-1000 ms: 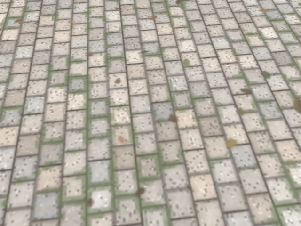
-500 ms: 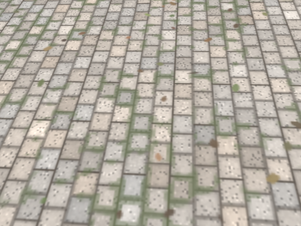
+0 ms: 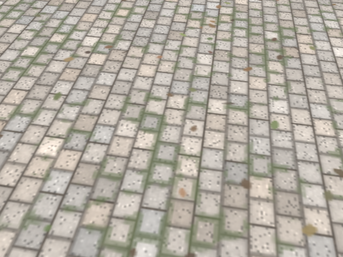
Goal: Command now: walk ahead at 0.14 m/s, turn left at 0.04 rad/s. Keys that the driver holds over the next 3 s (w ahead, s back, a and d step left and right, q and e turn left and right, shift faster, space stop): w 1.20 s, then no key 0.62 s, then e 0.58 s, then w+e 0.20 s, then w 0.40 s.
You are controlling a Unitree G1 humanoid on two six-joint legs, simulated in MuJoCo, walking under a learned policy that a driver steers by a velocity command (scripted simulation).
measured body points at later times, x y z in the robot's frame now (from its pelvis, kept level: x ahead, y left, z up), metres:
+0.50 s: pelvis +0.15 -0.04 +0.00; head +0.17 -0.06 +0.45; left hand +0.08 +0.20 -0.13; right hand +0.28 -0.29 -0.13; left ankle +0.24 +0.10 -0.68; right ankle +0.05 -0.11 -0.74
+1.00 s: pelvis +0.43 +0.01 +0.00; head +0.44 +0.01 +0.45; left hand +0.54 +0.25 -0.13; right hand +0.39 -0.25 -0.14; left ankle +0.40 +0.05 -0.74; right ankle +0.53 -0.16 -0.67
